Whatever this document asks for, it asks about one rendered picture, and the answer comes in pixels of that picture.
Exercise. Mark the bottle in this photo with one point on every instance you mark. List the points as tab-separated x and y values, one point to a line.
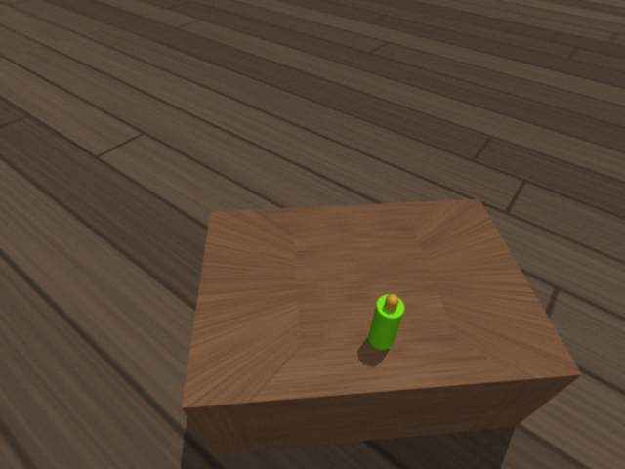
387	316

